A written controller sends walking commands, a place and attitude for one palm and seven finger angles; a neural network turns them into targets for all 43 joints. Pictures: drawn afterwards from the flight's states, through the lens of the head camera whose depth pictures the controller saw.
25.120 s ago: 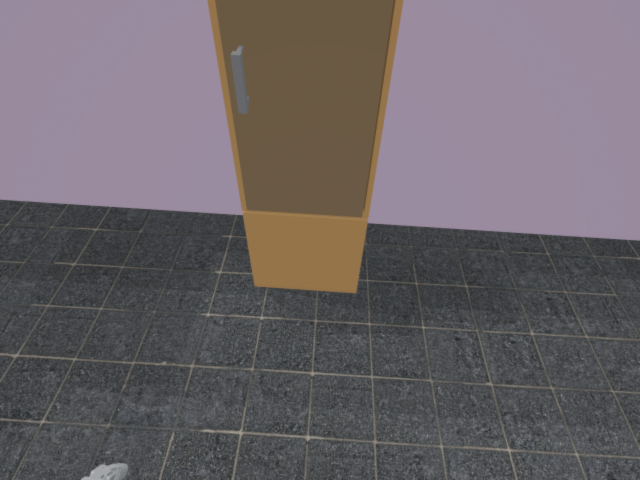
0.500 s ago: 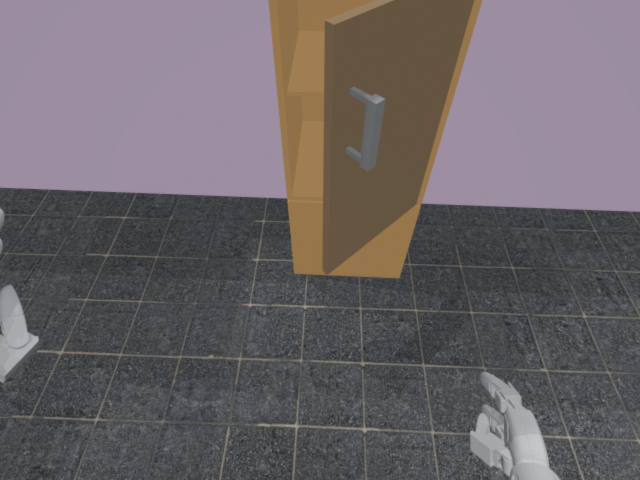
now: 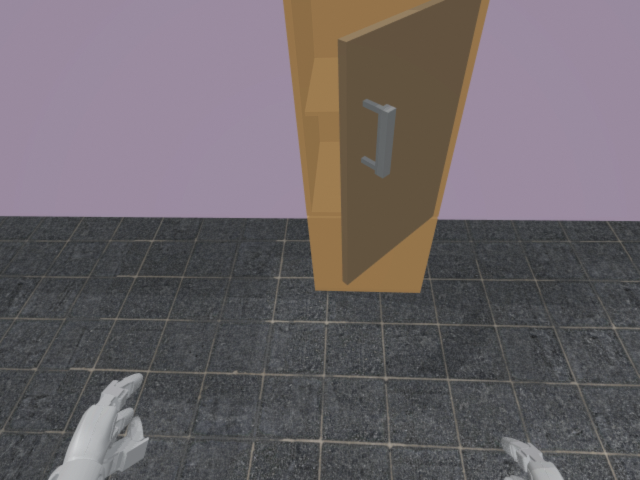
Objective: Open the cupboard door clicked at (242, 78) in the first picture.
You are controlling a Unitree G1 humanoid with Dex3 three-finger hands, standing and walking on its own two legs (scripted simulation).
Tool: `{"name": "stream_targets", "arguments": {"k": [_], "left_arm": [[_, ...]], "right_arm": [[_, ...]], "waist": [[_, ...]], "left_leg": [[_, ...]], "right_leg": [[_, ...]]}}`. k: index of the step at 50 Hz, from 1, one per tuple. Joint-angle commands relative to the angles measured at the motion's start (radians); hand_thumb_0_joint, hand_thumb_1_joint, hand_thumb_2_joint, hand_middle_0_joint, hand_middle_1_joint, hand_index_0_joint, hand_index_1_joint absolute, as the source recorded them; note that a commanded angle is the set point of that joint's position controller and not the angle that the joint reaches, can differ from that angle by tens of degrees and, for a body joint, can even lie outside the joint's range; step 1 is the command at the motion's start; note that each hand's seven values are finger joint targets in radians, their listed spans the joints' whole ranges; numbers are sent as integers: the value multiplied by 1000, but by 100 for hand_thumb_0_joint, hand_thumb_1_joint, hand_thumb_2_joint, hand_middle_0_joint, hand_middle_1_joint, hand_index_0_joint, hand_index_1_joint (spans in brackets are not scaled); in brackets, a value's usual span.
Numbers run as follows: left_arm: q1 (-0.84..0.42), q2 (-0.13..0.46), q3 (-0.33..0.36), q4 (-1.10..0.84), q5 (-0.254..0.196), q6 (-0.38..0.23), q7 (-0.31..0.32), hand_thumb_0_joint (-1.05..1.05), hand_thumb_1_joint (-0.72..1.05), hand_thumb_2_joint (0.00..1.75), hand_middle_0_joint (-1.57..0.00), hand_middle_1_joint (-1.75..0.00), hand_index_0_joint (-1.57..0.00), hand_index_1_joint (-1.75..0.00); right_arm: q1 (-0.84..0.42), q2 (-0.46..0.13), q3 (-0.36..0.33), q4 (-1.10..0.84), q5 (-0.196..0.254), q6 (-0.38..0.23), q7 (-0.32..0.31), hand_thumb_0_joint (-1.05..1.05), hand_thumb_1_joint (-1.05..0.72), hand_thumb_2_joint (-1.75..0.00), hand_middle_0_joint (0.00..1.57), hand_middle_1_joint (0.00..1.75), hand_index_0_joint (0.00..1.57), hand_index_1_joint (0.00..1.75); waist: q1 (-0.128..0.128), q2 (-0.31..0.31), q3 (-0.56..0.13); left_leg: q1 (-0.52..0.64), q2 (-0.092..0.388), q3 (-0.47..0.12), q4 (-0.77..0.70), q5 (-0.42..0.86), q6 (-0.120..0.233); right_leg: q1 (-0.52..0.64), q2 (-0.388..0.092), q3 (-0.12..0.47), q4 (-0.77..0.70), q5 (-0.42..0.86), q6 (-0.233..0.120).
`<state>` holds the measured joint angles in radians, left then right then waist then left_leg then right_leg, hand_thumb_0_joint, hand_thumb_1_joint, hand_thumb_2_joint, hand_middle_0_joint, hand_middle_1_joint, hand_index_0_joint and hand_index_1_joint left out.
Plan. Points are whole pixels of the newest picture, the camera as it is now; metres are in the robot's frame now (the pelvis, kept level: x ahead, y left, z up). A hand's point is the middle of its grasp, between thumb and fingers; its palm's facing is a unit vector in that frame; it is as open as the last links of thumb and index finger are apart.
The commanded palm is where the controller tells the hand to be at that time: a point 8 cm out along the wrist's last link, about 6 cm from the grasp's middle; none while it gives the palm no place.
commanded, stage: let the arm hang, fingers relaxed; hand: left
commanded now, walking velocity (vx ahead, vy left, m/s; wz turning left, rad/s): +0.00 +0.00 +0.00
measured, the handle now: (376, 138) +0.64 -0.07 +0.09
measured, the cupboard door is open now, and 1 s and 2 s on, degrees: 46 46 46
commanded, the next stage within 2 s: look to check the result in 0.94 s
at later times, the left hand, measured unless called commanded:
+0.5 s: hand out of the picture -0.08 +0.19 -0.16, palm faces +0.05 -0.97 -0.24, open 7.4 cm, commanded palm none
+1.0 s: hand out of the picture +0.00 +0.15 -0.17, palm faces +0.06 -0.98 -0.17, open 7.4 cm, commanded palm none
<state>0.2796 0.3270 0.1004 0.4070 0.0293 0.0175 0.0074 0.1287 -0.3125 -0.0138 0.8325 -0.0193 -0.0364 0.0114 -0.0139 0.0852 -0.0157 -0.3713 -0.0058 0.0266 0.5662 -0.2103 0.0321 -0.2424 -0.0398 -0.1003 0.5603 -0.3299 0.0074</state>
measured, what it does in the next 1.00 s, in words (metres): stands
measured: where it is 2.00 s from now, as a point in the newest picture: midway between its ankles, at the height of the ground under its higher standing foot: outside the picture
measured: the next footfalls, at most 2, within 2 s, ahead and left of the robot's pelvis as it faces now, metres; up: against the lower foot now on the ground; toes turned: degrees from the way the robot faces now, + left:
none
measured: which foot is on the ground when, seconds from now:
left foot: down 0.00-1.00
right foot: down 0.00-1.00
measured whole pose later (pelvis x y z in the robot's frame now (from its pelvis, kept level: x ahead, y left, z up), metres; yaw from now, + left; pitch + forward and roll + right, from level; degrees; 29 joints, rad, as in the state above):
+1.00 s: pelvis +0.02 -0.01 +0.01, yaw +1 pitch -1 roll +0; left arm 0.29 0.12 0.02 1.14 0.00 0.00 0.03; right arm 0.27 -0.12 0.00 1.15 -0.03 0.01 -0.03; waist -0.02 0.00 0.05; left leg -0.25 -0.02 0.01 0.45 -0.18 0.02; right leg -0.12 -0.04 -0.12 0.45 -0.31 0.00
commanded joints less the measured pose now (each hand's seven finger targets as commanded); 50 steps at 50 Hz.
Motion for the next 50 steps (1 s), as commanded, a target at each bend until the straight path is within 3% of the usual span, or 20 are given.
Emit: {"name": "stream_targets", "arguments": {"k": [1, 2, 4, 6, 7, 11, 13, 14, 16, 19, 30, 41, 50], "left_arm": [[-30, 63, -38, 150, -2, -19, 3, 0, 90, 90, -20, -30, -20, -30], [-43, 57, -50, 201, -7, -13, 6, 0, 90, 90, -20, -30, -20, -30], [-17, 52, -61, 297, -13, -7, 11, 0, 90, 90, -20, -30, -20, -30], [26, 43, -63, 401, -17, -9, 12, 0, 90, 90, -20, -30, -20, -30], [45, 38, -64, 445, -20, -11, 12, 0, 90, 90, -20, -30, -20, -30], [77, 2, -61, 564, -24, -16, 13, 0, 90, 90, -20, -30, -20, -30], [82, -18, -66, 605, -25, -18, 14, 0, 90, 90, -20, -30, -20, -30], [85, -21, -66, 621, -24, -18, 14, 0, 90, 90, -20, -30, -20, -30], [86, -40, -72, 654, -23, -17, 16, 0, 90, 90, -20, -30, -20, -30], [105, -52, -73, 685, -24, -19, 20, 0, 90, 90, -20, -30, -20, -30], [147, -93, -72, 727, -22, -17, 31, 0, 90, 90, -20, -30, -20, -30], [124, -112, -64, 722, -22, -26, 34, 0, 90, 90, -20, -30, -20, -30], [113, -115, -61, 722, -23, -30, 33, 0, 90, 90, -20, -30, -20, -30]], "right_arm": [[46, -58, -13, -27, -9, 13, 0, 0, -90, -90, 20, 30, 20, 30], [52, -50, -6, -11, -11, 22, -1, 0, -90, -90, 20, 30, 20, 30], [49, -52, 4, 16, -13, 30, -5, 0, -90, -90, 20, 30, 20, 30], [36, -43, 9, 55, -9, 31, -13, 0, -90, -90, 20, 30, 20, 30], [42, -35, 10, 71, -6, 34, -16, 0, -90, -90, 20, 30, 20, 30], [100, 2, 6, 136, -3, 48, -28, 0, -90, -90, 20, 30, 20, 30], [134, 17, 3, 164, -2, 53, -32, 0, -90, -90, 20, 30, 20, 30], [154, 20, 0, 173, 1, 56, -33, 0, -90, -90, 20, 30, 20, 30], [175, 32, -2, 202, 0, 59, -36, 0, -90, -90, 20, 30, 20, 30], [207, 45, -4, 230, 1, 60, -37, 0, -90, -90, 20, 30, 20, 30], [215, 90, 2, 288, -2, 53, -40, 0, -90, -90, 20, 30, 20, 30], [211, 111, 1, 297, -4, 42, -43, 0, -90, -90, 20, 30, 20, 30], [205, 103, 1, 298, -2, 36, -48, 0, -90, -90, 20, 30, 20, 30]], "waist": [[-13, -267, -5], [-16, -189, 7], [5, -1, 18], [25, 107, 25], [26, 124, 19], [16, 116, 17], [5, 58, 44], [5, -10, 56], [-2, -61, 95], [-4, -123, 102], [7, -87, 148], [7, -45, 128], [6, -74, 102]], "left_leg": [[104, 57, -97, -18, 107, 1], [117, 61, -101, -43, 130, -1], [72, 84, -154, -140, 120, 10], [19, 85, -169, -194, 61, 12], [27, 79, -165, -199, 33, 8], [65, 71, -150, -195, -35, -2], [84, 69, -148, -196, -60, -4], [89, 73, -150, -199, -58, -2], [100, 69, -139, -194, -64, -3], [125, 69, -132, -187, -46, 1], [83, 77, -142, -243, -64, 9], [110, 68, -118, -220, 36, 1], [139, 75, -115, -197, 137, 4]], "right_leg": [[-81, -142, 138, -158, 8, -91], [-82, -131, 127, -147, 10, -85], [0, -78, 96, -116, 0, -54], [83, -65, 100, -121, 24, -42], [96, -67, 102, -135, 27, -46], [89, -79, 93, -187, 3, -61], [52, -80, 94, -213, -28, -65], [45, -77, 83, -223, -37, -64], [4, -82, 84, -241, -67, -63], [-16, -84, 75, -251, -88, -63], [3, -70, 68, -210, -49, -50], [30, -80, 72, -212, 18, -50], [71, -82, 65, -215, 92, -48]]}}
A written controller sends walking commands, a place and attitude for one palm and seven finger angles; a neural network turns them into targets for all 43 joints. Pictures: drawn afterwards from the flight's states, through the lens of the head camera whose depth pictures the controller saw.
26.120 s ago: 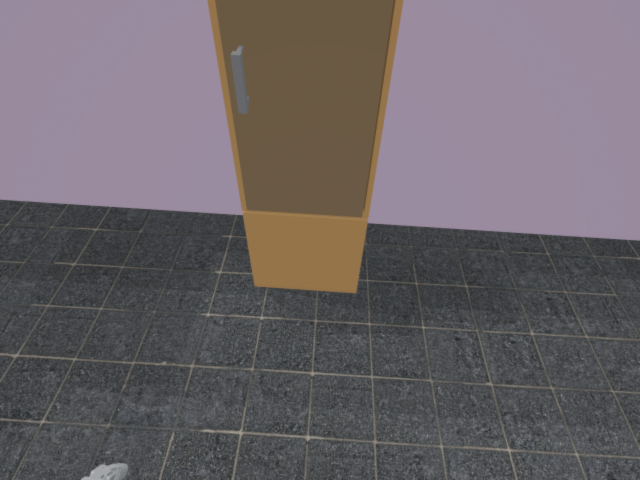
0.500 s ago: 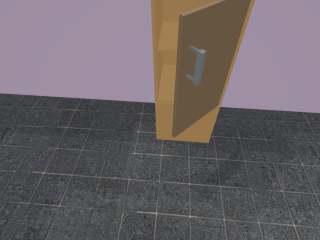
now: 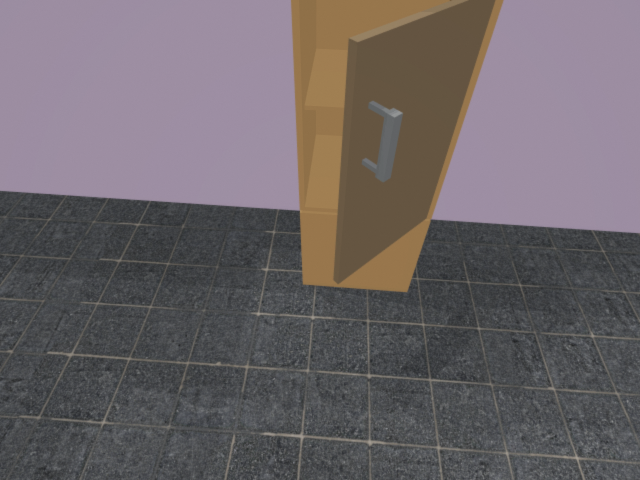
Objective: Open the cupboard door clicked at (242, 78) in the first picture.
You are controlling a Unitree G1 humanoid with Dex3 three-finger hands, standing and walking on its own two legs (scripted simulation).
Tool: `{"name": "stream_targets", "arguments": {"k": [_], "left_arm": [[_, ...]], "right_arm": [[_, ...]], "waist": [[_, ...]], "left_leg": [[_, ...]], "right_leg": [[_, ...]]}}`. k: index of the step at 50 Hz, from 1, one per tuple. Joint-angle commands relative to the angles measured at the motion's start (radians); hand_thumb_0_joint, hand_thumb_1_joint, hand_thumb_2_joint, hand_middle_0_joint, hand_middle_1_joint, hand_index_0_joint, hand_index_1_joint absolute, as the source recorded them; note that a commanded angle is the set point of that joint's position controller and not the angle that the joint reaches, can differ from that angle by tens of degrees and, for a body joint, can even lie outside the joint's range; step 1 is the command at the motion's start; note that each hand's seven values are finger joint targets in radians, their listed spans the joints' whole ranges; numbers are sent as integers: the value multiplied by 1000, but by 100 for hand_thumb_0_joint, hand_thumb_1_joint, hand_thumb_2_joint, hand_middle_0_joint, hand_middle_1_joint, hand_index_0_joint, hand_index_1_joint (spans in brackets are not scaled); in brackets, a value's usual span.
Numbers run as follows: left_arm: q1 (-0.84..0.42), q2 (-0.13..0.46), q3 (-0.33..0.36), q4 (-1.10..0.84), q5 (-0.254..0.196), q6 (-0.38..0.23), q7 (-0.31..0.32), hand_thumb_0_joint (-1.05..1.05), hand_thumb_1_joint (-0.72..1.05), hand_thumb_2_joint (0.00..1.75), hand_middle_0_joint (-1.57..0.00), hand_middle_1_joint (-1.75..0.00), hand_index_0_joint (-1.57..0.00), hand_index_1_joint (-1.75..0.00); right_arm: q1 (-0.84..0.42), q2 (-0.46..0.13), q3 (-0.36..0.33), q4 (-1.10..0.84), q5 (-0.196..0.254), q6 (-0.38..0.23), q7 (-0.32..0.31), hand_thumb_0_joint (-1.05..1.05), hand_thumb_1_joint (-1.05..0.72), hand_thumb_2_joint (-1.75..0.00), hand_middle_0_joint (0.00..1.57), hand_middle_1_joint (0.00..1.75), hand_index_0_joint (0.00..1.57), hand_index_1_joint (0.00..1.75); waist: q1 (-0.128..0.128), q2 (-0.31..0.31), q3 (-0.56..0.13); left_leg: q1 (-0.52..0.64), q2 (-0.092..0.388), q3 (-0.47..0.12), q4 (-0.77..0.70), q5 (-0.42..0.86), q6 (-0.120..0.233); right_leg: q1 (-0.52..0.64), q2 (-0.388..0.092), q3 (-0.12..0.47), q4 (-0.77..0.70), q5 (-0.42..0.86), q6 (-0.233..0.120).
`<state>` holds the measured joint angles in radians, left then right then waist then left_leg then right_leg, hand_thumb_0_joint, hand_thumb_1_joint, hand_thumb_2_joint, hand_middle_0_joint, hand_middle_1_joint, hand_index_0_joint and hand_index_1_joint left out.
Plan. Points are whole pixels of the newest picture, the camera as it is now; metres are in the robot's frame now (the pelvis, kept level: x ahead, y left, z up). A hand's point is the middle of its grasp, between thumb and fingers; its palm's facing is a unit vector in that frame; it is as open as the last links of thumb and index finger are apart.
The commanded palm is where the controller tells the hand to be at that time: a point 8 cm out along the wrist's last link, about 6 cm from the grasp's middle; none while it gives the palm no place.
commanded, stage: look to check the result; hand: left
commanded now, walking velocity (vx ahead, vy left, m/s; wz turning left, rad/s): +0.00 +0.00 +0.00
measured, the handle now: (379, 142) +0.63 -0.07 +0.08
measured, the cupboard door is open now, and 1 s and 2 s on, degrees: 46 46 46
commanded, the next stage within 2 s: walk to a spot facing it in 0.50 s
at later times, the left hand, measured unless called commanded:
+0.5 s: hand out of the picture +0.01 +0.15 -0.17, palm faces +0.06 -0.98 -0.18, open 7.4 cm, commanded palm none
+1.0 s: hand out of the picture +0.05 +0.18 -0.19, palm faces -0.05 -0.98 -0.20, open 7.4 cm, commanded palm none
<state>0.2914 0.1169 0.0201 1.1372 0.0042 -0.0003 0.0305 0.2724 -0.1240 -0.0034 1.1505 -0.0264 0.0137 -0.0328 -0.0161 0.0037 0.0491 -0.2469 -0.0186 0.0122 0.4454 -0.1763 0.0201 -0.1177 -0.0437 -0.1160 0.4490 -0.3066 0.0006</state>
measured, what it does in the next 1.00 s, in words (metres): stands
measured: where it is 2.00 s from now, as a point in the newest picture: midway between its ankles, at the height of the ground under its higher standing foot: outside the picture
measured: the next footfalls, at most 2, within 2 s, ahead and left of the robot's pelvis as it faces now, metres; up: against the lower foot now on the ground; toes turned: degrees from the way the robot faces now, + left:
right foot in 1.28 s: +0.02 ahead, -0.17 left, +0.00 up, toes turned -19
left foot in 1.68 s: +0.13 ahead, +0.04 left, +0.00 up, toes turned -31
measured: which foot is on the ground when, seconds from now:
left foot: down 0.00-1.00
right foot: down 0.00-0.98, up 1.00-1.00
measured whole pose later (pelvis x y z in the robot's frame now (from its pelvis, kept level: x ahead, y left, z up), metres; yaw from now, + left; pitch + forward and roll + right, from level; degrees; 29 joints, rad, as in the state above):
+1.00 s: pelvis +0.03 -0.01 -0.01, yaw -8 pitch +0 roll +0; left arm 0.26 0.18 0.08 1.07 0.01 0.06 0.01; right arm 0.19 -0.17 -0.04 1.06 -0.03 0.03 -0.06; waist 0.01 -0.02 0.09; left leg -0.25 0.06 0.12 0.58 -0.32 0.00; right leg -0.20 0.01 -0.01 0.64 -0.42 -0.02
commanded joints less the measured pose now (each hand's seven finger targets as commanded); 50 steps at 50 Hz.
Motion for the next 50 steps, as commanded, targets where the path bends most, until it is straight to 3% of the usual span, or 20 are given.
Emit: {"name": "stream_targets", "arguments": {"k": [1, 29, 34, 41, 44, 46, 47, 48, 49, 50], "left_arm": [[100, 96, 19, -8, 1, -13, 10, 0, 90, 90, -20, -30, -20, -30], [98, 110, 19, -13, 0, -17, 14, 0, 90, 90, -20, -30, -20, -30], [89, 125, 33, -27, 2, -6, 13, 0, 90, 90, -20, -30, -20, -30], [47, 182, 77, -81, 11, 25, 2, 0, 90, 90, -20, -30, -20, -30], [20, 196, 87, -101, 12, 28, -1, 0, 90, 90, -20, -30, -20, -30], [-15, 196, 91, -125, 11, 31, -7, 0, 90, 90, -20, -30, -20, -30], [-25, 179, 89, -139, 8, 33, -12, 0, 90, 90, -20, -30, -20, -30], [-37, 156, 85, -157, 6, 35, -15, 0, 90, 90, -20, -30, -20, -30], [-82, 145, 80, -180, 4, 40, -19, 0, 90, 90, -20, -30, -20, -30], [-104, 155, 85, -192, 9, 46, -24, 0, 90, 90, -20, -30, -20, -30]], "right_arm": [[61, -87, -8, -19, 5, -15, -4, 0, -90, -90, 20, 30, 20, 30], [25, -106, -4, -11, 10, -17, -12, 0, -90, -90, 20, 30, 20, 30], [29, -113, -14, -14, 9, -9, -19, 0, -90, -90, 20, 30, 20, 30], [-13, -128, -47, -78, 5, 12, -25, 0, -90, -90, 20, 30, 20, 30], [-26, -128, -53, -106, 8, 11, -25, 0, -90, -90, 20, 30, 20, 30], [-1, -144, -57, -113, 6, 4, -28, 0, -90, -90, 20, 30, 20, 30], [14, -177, -64, -112, 1, 1, -33, 0, -90, -90, 20, 30, 20, 30], [53, -223, -73, -111, -4, -1, -39, 0, -90, -90, 20, 30, 20, 30], [91, -233, -77, -108, -4, -5, -40, 0, -90, -90, 20, 30, 20, 30], [97, -236, -73, -116, -8, -10, -41, 0, -90, -90, 20, 30, 20, 30]], "waist": [[8, 5, 29], [13, -22, 24], [11, -21, 22], [13, -85, 29], [11, -88, 12], [-9, -9, 2], [-13, 88, -6], [-24, 218, -18], [-37, 300, -25], [-33, 232, -16]], "left_leg": [[24, 89, -100, -73, 117, 16], [62, 94, -78, -40, 227, 16], [63, 109, -42, -1, 223, 8], [-33, 104, 61, 149, 53, -27], [-33, 105, 71, 175, -5, -35], [60, 140, 44, 78, 115, -26], [130, 206, -25, 20, 233, 7], [193, 316, -149, -42, 337, 78], [201, 417, -230, -121, 401, 159], [177, 451, -239, -136, 366, 191]], "right_leg": [[-51, -80, 83, -106, 78, -41], [13, -88, 65, -125, 265, -36], [7, -90, 92, -109, 341, -41], [-15, -146, 221, -64, 416, -113], [-33, -151, 256, -39, 457, -131], [-103, -104, 230, 26, 452, -98], [-172, -37, 183, 98, 387, -59], [-267, 34, 113, 235, 161, -22], [-330, 58, 92, 452, -231, -6], [-356, 35, 142, 593, -306, -5]]}}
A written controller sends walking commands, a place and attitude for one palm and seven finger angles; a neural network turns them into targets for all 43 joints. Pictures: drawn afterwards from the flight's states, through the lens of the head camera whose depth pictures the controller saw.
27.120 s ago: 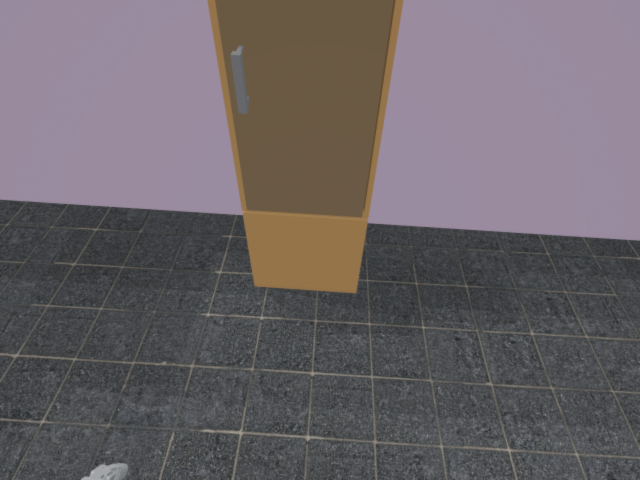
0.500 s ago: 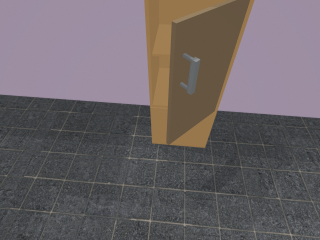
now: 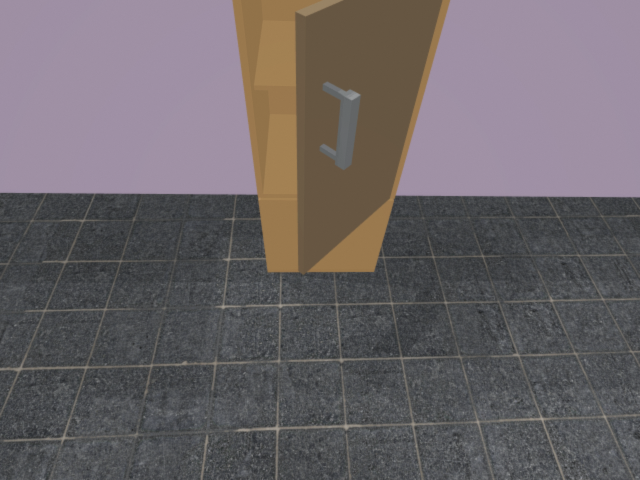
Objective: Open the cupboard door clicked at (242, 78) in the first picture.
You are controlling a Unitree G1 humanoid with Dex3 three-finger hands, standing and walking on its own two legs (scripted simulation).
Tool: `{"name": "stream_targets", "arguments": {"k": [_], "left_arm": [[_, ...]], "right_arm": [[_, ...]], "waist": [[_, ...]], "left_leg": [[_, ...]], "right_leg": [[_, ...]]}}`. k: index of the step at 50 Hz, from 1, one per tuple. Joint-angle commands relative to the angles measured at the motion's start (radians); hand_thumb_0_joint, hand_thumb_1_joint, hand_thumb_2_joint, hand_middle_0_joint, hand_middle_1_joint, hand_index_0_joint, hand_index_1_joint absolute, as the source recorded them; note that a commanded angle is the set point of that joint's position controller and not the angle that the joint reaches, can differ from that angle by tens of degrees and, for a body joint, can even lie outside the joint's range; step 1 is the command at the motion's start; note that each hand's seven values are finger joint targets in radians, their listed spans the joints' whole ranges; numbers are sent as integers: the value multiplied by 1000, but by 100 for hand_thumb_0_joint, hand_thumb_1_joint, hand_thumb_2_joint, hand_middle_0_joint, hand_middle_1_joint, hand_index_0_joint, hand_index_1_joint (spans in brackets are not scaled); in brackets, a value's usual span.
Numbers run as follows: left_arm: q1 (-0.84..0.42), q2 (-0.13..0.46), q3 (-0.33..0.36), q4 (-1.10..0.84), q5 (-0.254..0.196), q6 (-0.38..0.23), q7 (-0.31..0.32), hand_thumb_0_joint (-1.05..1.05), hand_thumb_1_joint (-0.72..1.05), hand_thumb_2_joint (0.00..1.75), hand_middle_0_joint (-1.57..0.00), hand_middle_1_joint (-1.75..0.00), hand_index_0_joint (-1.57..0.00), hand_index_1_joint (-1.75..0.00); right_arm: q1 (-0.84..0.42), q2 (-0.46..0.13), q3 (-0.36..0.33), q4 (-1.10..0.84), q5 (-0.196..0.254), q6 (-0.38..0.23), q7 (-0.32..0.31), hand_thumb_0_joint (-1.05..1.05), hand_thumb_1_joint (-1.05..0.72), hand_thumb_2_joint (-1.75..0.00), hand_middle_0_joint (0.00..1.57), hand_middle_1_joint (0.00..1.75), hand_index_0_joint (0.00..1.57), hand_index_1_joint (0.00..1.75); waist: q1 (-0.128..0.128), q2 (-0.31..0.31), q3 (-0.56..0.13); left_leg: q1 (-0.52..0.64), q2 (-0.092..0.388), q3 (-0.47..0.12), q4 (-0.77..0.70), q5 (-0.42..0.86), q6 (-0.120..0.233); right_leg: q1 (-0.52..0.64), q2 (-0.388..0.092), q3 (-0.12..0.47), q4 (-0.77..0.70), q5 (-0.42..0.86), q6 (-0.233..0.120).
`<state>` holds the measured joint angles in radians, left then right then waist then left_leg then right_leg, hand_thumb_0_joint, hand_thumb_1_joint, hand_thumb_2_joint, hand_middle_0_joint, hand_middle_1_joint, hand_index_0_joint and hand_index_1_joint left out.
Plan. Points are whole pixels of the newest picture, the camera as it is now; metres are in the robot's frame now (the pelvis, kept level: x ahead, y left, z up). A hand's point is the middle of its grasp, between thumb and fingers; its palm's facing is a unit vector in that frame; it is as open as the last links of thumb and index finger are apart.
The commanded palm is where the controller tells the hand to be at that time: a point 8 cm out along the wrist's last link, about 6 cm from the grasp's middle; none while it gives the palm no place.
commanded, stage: walk to a spot facing it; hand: left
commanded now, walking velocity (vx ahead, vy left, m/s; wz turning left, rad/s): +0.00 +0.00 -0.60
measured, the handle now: (337, 127) +0.60 +0.02 +0.09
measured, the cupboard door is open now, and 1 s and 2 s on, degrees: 46 46 46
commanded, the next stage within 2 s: none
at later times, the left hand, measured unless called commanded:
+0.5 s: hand out of the picture +0.11 +0.13 -0.15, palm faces -0.25 -0.93 -0.26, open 7.4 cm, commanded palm none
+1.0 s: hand (277, 410) +0.23 +0.08 -0.16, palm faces -0.56 -0.80 -0.23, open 7.4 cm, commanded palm none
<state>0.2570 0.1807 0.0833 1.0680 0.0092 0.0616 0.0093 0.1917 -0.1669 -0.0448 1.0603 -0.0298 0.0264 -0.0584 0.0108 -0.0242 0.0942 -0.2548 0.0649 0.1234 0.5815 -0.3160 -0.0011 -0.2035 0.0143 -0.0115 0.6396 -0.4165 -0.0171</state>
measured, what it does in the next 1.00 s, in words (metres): steps on the spot, turning right: right foot, then left foot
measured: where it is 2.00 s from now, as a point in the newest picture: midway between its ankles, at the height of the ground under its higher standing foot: outside the picture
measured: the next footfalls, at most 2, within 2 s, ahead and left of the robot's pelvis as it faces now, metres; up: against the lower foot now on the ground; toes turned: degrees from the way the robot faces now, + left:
right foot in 0.28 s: +0.01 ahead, -0.16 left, +0.00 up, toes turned -12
left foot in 0.68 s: +0.10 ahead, +0.07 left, +0.00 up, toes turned -23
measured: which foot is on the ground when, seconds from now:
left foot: down 0.00-0.26, up 0.28-0.66, down 0.68-1.00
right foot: up 0.00-0.26, down 0.28-0.68, up 0.70-1.00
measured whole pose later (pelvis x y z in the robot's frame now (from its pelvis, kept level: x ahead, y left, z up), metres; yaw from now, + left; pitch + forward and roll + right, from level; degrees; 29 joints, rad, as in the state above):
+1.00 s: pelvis +0.03 -0.04 +0.01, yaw -36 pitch +1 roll -1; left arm 0.13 0.27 0.08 0.90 0.02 0.07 -0.04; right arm 0.24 -0.21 -0.03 0.89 -0.04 0.02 -0.03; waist 0.00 0.00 0.12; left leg -0.19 0.13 0.18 0.52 -0.33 -0.03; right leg -0.40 -0.04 -0.05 0.79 -0.42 0.04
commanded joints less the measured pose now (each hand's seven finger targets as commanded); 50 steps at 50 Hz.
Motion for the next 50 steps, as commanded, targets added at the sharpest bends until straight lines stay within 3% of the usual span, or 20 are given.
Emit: {"name": "stream_targets", "arguments": {"k": [1, 4, 9, 11, 12, 13, 14, 15, 16, 18, 21, 27, 31, 32, 34, 35, 36, 39, 47, 50], "left_arm": [[-70, 92, 26, -130, 7, -13, -9, 0, 90, 90, -20, -30, -20, -30], [-80, 65, 23, -143, 10, -14, -30, 0, 90, 90, -20, -30, -20, -30], [-79, 82, 15, -174, 10, -21, -37, 0, 90, 90, -20, -30, -20, -30], [-17, 105, 23, -161, 11, -26, -35, 0, 90, 90, -20, -30, -20, -30], [37, 155, 34, -149, 15, -33, -31, 0, 90, 90, -20, -30, -20, -30], [62, 276, 56, -148, 27, -47, -14, 0, 90, 90, -20, -30, -20, -30], [82, 335, 65, -153, 16, -47, 1, 0, 90, 90, -20, -30, -20, -30], [58, 324, 62, -160, 15, -44, 8, 0, 90, 90, -20, -30, -20, -30], [-8, 270, 56, -178, 16, -41, 15, 0, 90, 90, -20, -30, -20, -30], [-78, 229, 41, -206, 16, -45, 17, 0, 90, 90, -20, -30, -20, -30], [-37, 222, 39, -202, 17, -56, 20, 0, 90, 90, -20, -30, -20, -30], [8, 237, 50, -188, 20, -50, 17, 0, 90, 90, -20, -30, -20, -30], [-63, 222, 48, -212, 14, -38, 13, 0, 90, 90, -20, -30, -20, -30], [-93, 206, 41, -222, 8, -34, 10, 0, 90, 90, -20, -30, -20, -30], [-64, 121, 20, -259, -1, -34, -9, 0, 90, 90, -20, -30, -20, -30], [-101, 162, 27, -264, 6, -29, -14, 0, 90, 90, -20, -30, -20, -30], [-92, 168, 33, -265, 13, -28, -26, 0, 90, 90, -20, -30, -20, -30], [-79, 138, 31, -234, 15, -22, -46, 0, 90, 90, -20, -30, -20, -30], [-178, 105, 1, -265, 9, -26, -54, 0, 90, 90, -20, -30, -20, -30], [-129, 124, 2, -250, 9, -35, -50, 0, 90, 90, -20, -30, -20, -30]], "right_arm": [[151, -193, -30, -44, -4, -25, -14, 0, -90, -90, 20, 30, 20, 30], [55, -202, -32, -98, -7, -29, -5, 0, -90, -90, 20, 30, 20, 30], [31, -232, -48, -130, -8, -22, 13, 0, -90, -90, 20, 30, 20, 30], [-4, -239, -56, -150, -2, -14, 20, 0, -90, -90, 20, 30, 20, 30], [-26, -222, -56, -163, 7, -10, 25, 0, -90, -90, 20, 30, 20, 30], [-38, -139, -42, -203, 16, -3, 34, 0, -90, -90, 20, 30, 20, 30], [-87, -149, -38, -244, 12, 9, 38, 0, -90, -90, 20, 30, 20, 30], [-86, -153, -41, -234, 15, 13, 40, 0, -90, -90, 20, 30, 20, 30], [-107, -152, -44, -223, 14, 14, 39, 0, -90, -90, 20, 30, 20, 30], [-91, -154, -43, -215, 13, 10, 42, 0, -90, -90, 20, 30, 20, 30], [-81, -128, -36, -214, 19, 5, 39, 0, -90, -90, 20, 30, 20, 30], [-123, -123, -30, -246, 29, -8, 26, 0, -90, -90, 20, 30, 20, 30], [-26, -135, -31, -225, 34, -15, 17, 0, -90, -90, 20, 30, 20, 30], [28, -155, -34, -208, 32, -23, 13, 0, -90, -90, 20, 30, 20, 30], [75, -309, -62, -226, 10, -33, 8, 0, -90, -90, 20, 30, 20, 30], [57, -306, -55, -236, 0, -26, 4, 0, -90, -90, 20, 30, 20, 30], [5, -268, -41, -260, -5, -29, 3, 0, -90, -90, 20, 30, 20, 30], [-34, -217, -24, -272, 0, -33, 3, 0, -90, -90, 20, 30, 20, 30], [111, -243, -43, -215, -2, -30, 16, 0, -90, -90, 20, 30, 20, 30], [99, -262, -53, -214, 2, -25, 24, 0, -90, -90, 20, 30, 20, 30]], "waist": [[-45, 192, -53], [-6, 129, -66], [-7, 205, -102], [32, 147, -121], [65, 35, -132], [83, -326, -118], [106, -357, -112], [82, -250, -86], [52, -227, -55], [14, -186, -70], [14, -76, -161], [34, -129, -159], [-29, -114, -145], [-60, -75, -151], [-57, 379, -179], [-65, 261, -137], [-29, 174, -97], [4, 230, -96], [-54, 233, -125], [-28, 226, -134]], "left_leg": [[147, 361, -307, -284, 425, 205], [118, 297, -176, -277, 357, 158], [99, 283, -58, -204, 322, 116], [39, 261, -5, -96, 251, 69], [-47, 203, 38, 35, 130, 20], [-261, 50, 102, 284, -217, -48], [-324, -2, -17, 493, -341, -53], [-350, 25, -102, 587, -292, -43], [-369, 33, -124, 612, -216, -41], [-342, 29, -130, 602, -124, -56], [-278, -6, -115, 483, -113, -68], [-231, -47, -124, 280, -136, -62], [-4, -65, -132, -3, 0, -46], [143, -34, -141, -132, 85, -38], [272, 397, -555, -318, 226, 133], [162, 439, -558, -312, 247, 210], [93, 390, -479, -321, 238, 212], [130, 243, -206, -231, 512, 135], [216, 255, -64, -161, 644, 114], [180, 253, -23, -69, 628, 68]], "right_leg": [[-285, -41, 54, 451, -172, 16], [-273, -60, 24, 418, -74, 34], [-139, -50, -51, 122, -34, 34], [-12, -36, -71, -42, 121, 26], [92, -63, -26, -181, 247, 14], [170, -303, 354, -346, 420, -69], [113, -410, 508, -355, 553, -165], [72, -397, 468, -351, 411, -213], [31, -319, 449, -347, 321, -193], [37, -255, 356, -296, 440, -166], [124, -226, 326, -239, 644, -167], [153, -215, 405, -208, 770, -187], [-20, -162, 422, -165, 649, -125], [-136, -118, 392, -122, 522, -82], [-380, 73, 99, 253, -222, 39], [-373, 19, 105, 418, -226, 51], [-365, -5, 92, 492, -150, 63], [-381, -33, 41, 544, -39, 82], [-240, -33, -76, 153, -16, 63], [-99, -9, -105, -48, 94, 34]]}}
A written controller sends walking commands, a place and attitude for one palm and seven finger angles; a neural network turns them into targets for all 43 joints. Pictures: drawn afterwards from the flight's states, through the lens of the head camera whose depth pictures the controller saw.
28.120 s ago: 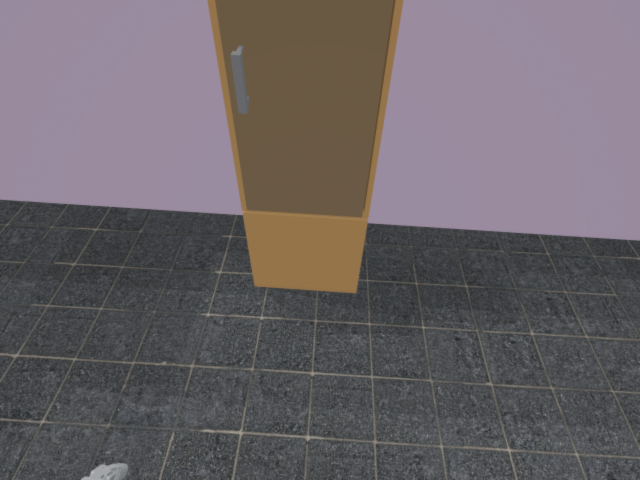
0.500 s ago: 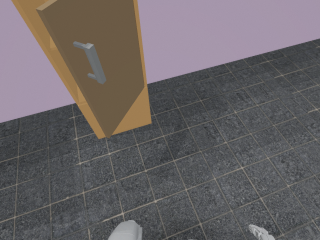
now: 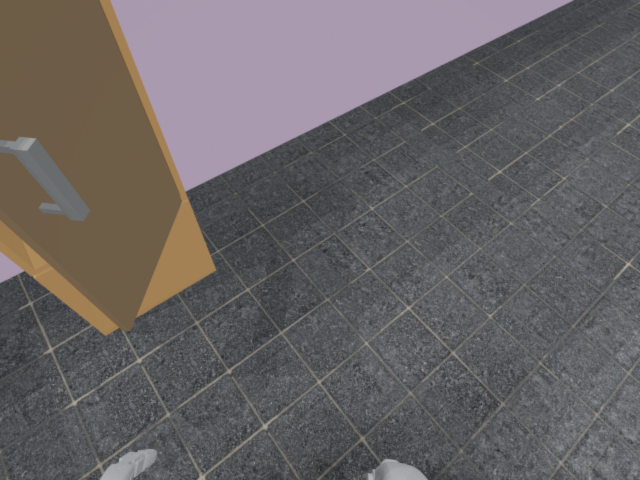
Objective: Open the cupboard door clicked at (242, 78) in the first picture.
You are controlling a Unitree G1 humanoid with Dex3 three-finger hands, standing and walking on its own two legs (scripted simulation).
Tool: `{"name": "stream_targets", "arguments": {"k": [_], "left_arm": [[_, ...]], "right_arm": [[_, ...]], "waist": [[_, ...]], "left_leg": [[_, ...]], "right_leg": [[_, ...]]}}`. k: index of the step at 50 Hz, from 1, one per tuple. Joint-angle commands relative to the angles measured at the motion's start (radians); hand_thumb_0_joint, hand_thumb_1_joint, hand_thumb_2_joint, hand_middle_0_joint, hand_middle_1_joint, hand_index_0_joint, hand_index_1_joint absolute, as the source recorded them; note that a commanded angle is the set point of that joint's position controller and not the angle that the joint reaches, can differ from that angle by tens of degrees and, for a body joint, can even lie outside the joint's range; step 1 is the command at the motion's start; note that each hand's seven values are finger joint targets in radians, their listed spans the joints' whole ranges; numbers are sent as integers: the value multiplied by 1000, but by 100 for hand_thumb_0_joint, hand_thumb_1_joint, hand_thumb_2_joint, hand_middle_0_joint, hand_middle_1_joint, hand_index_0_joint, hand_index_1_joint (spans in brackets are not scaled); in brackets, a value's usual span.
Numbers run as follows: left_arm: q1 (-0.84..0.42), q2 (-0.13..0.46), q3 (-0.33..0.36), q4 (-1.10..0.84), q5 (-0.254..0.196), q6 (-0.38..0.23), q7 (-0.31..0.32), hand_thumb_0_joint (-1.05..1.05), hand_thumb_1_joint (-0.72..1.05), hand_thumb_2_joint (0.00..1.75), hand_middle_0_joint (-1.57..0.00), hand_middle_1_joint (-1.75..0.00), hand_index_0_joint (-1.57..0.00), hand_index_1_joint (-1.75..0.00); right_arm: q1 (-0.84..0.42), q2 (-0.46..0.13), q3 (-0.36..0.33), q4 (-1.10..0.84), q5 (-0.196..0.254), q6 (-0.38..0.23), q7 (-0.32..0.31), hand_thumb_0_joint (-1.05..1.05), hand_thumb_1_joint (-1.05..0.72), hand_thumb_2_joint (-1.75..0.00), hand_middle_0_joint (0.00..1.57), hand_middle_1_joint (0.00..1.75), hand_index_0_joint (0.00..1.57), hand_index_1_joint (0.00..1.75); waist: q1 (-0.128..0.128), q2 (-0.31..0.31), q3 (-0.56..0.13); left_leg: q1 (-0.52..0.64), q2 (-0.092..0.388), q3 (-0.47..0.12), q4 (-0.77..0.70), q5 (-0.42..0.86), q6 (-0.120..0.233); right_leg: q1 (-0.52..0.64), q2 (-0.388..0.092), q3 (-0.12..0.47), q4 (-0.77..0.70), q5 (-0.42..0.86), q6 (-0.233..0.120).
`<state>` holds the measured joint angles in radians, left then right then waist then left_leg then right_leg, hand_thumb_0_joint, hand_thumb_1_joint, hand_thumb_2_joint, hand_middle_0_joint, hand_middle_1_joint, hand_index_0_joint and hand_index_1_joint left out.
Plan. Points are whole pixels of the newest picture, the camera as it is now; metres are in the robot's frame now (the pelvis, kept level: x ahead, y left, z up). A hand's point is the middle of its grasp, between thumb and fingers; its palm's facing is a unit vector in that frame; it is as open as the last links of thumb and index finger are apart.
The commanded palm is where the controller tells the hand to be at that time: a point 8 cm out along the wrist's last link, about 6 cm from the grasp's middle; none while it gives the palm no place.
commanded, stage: walk to a spot facing it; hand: left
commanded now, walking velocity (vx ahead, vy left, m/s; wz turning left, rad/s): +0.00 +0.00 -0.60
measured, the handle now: (39, 181) +0.43 +0.39 +0.08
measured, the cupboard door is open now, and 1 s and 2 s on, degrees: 46 46 46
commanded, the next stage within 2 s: turn to face it in 1.76 s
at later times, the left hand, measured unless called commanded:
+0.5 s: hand (221, 430) +0.19 +0.16 -0.18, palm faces -0.27 -0.95 -0.17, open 7.4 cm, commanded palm none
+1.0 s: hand (366, 295) +0.42 -0.06 -0.16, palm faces -0.60 -0.78 -0.20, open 7.4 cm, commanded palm none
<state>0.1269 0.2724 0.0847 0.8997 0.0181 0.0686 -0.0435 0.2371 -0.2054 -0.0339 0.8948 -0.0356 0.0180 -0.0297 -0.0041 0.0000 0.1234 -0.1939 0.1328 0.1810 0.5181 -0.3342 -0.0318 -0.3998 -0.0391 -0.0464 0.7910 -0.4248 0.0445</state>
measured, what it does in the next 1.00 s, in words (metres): walks ahead, turning right: right foot, then left foot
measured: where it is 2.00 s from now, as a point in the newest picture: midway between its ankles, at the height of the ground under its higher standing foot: (463, 324)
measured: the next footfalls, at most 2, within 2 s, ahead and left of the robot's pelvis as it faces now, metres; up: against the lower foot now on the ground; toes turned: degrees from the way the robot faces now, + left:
right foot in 0.06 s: +0.04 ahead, -0.13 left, +0.00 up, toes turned -7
left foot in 0.44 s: +0.11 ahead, +0.10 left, +0.00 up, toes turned -12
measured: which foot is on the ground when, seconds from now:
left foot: down 0.00-0.06, up 0.08-0.42, down 0.44-0.82, up 0.84-1.00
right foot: up 0.00-0.04, down 0.06-0.42, up 0.44-0.80, down 0.82-1.00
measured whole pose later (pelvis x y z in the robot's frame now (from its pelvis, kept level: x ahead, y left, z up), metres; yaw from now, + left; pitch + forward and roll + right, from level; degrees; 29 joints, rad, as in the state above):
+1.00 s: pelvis +0.23 -0.16 +0.00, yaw -35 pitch +1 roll +1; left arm 0.13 0.21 0.05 0.94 0.01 -0.03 -0.02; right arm 0.26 -0.20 -0.05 0.97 -0.02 0.01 0.00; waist -0.05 -0.02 0.13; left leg -0.50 0.15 0.05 1.21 -0.34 -0.07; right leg -0.28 0.04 -0.07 0.52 -0.26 -0.08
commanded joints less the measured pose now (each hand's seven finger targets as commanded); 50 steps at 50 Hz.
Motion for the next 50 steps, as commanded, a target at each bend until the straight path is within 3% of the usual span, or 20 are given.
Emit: {"name": "stream_targets", "arguments": {"k": [1, 2, 3, 4, 10, 16, 19, 20, 21, 22, 24, 28, 36, 38, 40, 41, 42, 43, 45, 50], "left_arm": [[59, 51, 7, -63, 1, -48, 6, 0, 90, 90, -20, -30, -20, -30], [148, 131, 23, -36, 7, -58, 19, 0, 90, 90, -20, -30, -20, -30], [232, 248, 54, -12, 11, -65, 38, 0, 90, 90, -20, -30, -20, -30], [252, 252, 55, -3, -6, -64, 55, 0, 90, 90, -20, -30, -20, -30], [28, 146, 26, -75, 5, -57, 69, 0, 90, 90, -20, -30, -20, -30], [58, 158, 38, -63, 12, -60, 49, 0, 90, 90, -20, -30, -20, -30], [3, 135, 35, -70, 7, -62, 35, 0, 90, 90, -20, -30, -20, -30], [-18, 87, 25, -88, 1, -63, 29, 0, 90, 90, -20, -30, -20, -30], [-15, 5, 8, -114, -10, -61, 19, 0, 90, 90, -20, -30, -20, -30], [-107, 32, 10, -152, 1, -70, 13, 0, 90, 90, -20, -30, -20, -30], [-111, 43, 21, -149, 12, -80, -11, 0, 90, 90, -20, -30, -20, -30], [-84, -18, -2, -101, 13, -69, -29, 0, 90, 90, -20, -30, -20, -30], [-189, -33, -22, -107, 6, -73, -35, 0, 90, 90, -20, -30, -20, -30], [-106, -5, -12, -81, 6, -77, -29, 0, 90, 90, -20, -30, -20, -30], [170, 59, 15, 2, 11, -91, -15, 0, 90, 90, -20, -30, -20, -30], [332, 173, 50, 43, 13, -101, 0, 0, 90, 90, -20, -30, -20, -30], [385, 265, 66, 58, -5, -102, 16, 0, 90, 90, -20, -30, -20, -30], [323, 273, 66, 45, -19, -97, 29, 0, 90, 90, -20, -30, -20, -30], [137, 154, 27, 2, -12, -96, 41, 0, 90, 90, -20, -30, -20, -30], [62, 82, 5, 3, 2, -136, 36, 0, 90, 90, -20, -30, -20, -30]], "right_arm": [[34, -222, -63, -54, 13, -14, -1, 0, -90, -90, 20, 30, 20, 30], [20, -189, -60, -68, 28, -12, 6, 0, -90, -90, 20, 30, 20, 30], [-55, -101, -37, -129, 33, -10, 11, 0, -90, -90, 20, 30, 20, 30], [-61, -139, -40, -131, 30, 7, -1, 0, -90, -90, 20, 30, 20, 30], [-35, -105, -42, -60, 26, 21, 13, 0, -90, -90, 20, 30, 20, 30], [-53, -98, -40, -81, 22, -8, 18, 0, -90, -90, 20, 30, 20, 30], [58, -113, -43, -47, 21, -32, 14, 0, -90, -90, 20, 30, 20, 30], [147, -163, -50, -19, 16, -46, 3, 0, -90, -90, 20, 30, 20, 30], [227, -276, -74, -4, -7, -54, -3, 0, -90, -90, 20, 30, 20, 30], [251, -301, -75, -6, -7, -56, -9, 0, -90, -90, 20, 30, 20, 30], [145, -236, -57, -53, -12, -62, -3, 0, -90, -90, 20, 30, 20, 30], [178, -146, -28, -16, 2, -82, -8, 0, -90, -90, 20, 30, 20, 30], [260, -166, -33, 36, -4, -78, 2, 0, -90, -90, 20, 30, 20, 30], [241, -192, -36, 37, 1, -76, 4, 0, -90, -90, 20, 30, 20, 30], [155, -202, -34, 17, 15, -75, 9, 0, -90, -90, 20, 30, 20, 30], [132, -153, -22, -15, 34, -79, 24, 0, -90, -90, 20, 30, 20, 30], [107, -104, -17, -58, 47, -79, 18, 0, -90, -90, 20, 30, 20, 30], [43, -131, -23, -60, 41, -73, 16, 0, -90, -90, 20, 30, 20, 30], [5, -113, -34, -38, 29, -66, 19, 0, -90, -90, 20, 30, 20, 30], [125, -62, -29, 34, 8, -30, 32, 0, -90, -90, 20, 30, 20, 30]], "waist": [[26, 155, -179], [68, -19, -235], [116, -353, -238], [122, -303, -262], [5, -138, -161], [25, -163, -149], [-42, -137, -125], [-88, -3, -139], [-118, 351, -147], [-131, 312, -100], [-69, 109, -48], [-42, 155, -68], [-60, 187, -52], [-15, 184, -86], [134, 119, -192], [210, -114, -299], [192, -311, -374], [166, -188, -270], [67, -65, -110], [-48, -121, -122]], "left_leg": [[53, 163, -58, 85, 591, 64], [-119, 109, 3, 262, 392, 8], [-396, -59, 26, 533, -291, -45], [-406, -40, -152, 641, -332, -35], [-301, -48, -158, 555, -96, -53], [-212, -99, -132, 268, -109, -41], [56, -120, -109, 5, -2, -28], [216, -35, -198, -135, -68, 2], [315, 257, -582, -291, -291, 98], [242, 413, -732, -366, -299, 194], [139, 352, -628, -361, -176, 215], [218, 178, -194, -256, 382, 107], [229, 191, 34, -197, 639, 95], [217, 208, 64, -81, 864, 86], [34, 165, 110, 243, 892, 36], [-246, 67, 125, 562, 465, 0], [-485, -82, 8, 897, -279, -37], [-576, -25, -169, 976, -228, -10], [-484, 49, -186, 876, -63, -15], [-317, 14, -145, 563, 70, -39]], "right_leg": [[222, 45, -66, -316, 236, -42], [436, -87, 93, -372, 500, -93], [541, -358, 464, -406, 910, -220], [499, -388, 450, -398, 930, -285], [246, -179, 283, -417, 584, -223], [219, -154, 402, -461, 197, -237], [10, -90, 394, -409, -39, -184], [-130, -11, 323, -289, -108, -138], [-329, 150, 131, 45, -220, -68], [-396, 64, 101, 239, -208, -53], [-380, -19, 98, 372, -53, -39], [-354, -34, 25, 361, 120, -19], [-162, 14, -110, -68, 162, -61], [-14, 58, -144, -107, 128, -97], [390, 93, -137, -196, 202, -146], [682, -118, 142, -272, 159, -225], [760, -384, 669, -453, 291, -331], [667, -391, 652, -506, 191, -339], [315, -309, 466, -549, 96, -278], [163, -146, 167, -567, 324, -213]]}}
